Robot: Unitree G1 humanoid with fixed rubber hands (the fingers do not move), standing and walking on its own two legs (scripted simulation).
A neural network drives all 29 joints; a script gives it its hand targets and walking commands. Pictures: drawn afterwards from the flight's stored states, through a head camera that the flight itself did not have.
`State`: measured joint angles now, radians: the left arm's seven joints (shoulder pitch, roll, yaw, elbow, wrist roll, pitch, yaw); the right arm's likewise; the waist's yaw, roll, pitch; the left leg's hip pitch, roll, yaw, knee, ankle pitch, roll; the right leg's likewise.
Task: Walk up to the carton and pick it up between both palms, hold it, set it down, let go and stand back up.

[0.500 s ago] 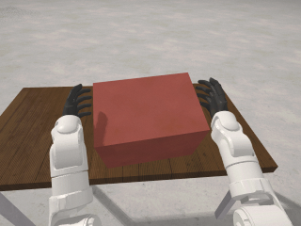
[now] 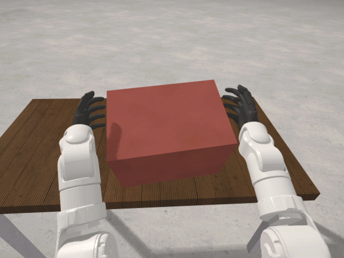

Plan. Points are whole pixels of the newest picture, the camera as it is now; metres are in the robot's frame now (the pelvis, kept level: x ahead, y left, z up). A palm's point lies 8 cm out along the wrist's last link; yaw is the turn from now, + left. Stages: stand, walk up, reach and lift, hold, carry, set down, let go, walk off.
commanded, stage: hold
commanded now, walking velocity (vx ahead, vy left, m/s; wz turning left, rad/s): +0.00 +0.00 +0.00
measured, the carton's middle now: (167, 135) +0.41 +0.01 +0.10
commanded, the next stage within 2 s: none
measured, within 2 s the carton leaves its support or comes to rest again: neither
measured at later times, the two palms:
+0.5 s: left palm (87, 129) +0.35 +0.18 +0.18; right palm (251, 124) +0.35 -0.18 +0.19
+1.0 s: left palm (86, 131) +0.35 +0.18 +0.18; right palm (250, 125) +0.35 -0.18 +0.18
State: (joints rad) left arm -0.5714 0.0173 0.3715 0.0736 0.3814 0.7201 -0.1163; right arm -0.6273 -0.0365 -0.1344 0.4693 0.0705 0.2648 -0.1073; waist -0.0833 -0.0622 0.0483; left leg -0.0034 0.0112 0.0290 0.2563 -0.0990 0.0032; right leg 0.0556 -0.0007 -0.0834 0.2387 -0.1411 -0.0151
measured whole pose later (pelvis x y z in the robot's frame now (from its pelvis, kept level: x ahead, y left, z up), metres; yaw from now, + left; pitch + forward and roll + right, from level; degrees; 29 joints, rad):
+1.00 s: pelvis +0.00 +0.00 +0.00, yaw +0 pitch -10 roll +0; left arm -0.50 0.00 0.33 -0.02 0.37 0.75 -0.10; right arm -0.57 -0.07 -0.09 0.41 0.12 0.27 -0.11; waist -0.10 -0.06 0.06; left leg 0.01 0.01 0.04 0.27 -0.11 0.00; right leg 0.07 0.00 -0.07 0.23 -0.14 -0.01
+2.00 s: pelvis -0.01 +0.00 +0.00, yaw -1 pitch -9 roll +0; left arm -0.58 0.00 0.37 0.09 0.38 0.73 -0.10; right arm -0.63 -0.04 -0.16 0.48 0.06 0.26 -0.10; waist -0.08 -0.06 0.05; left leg -0.01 0.02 0.04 0.25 -0.09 0.00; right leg 0.04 0.00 -0.08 0.25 -0.14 -0.02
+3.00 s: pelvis +0.00 +0.00 +0.00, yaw +0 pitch -9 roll +0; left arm -0.55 0.01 0.37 0.05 0.38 0.73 -0.12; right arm -0.62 -0.04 -0.13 0.46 0.08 0.26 -0.11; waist -0.09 -0.06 0.06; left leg 0.01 0.01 0.03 0.25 -0.10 0.00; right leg 0.07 0.00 -0.08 0.23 -0.14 -0.01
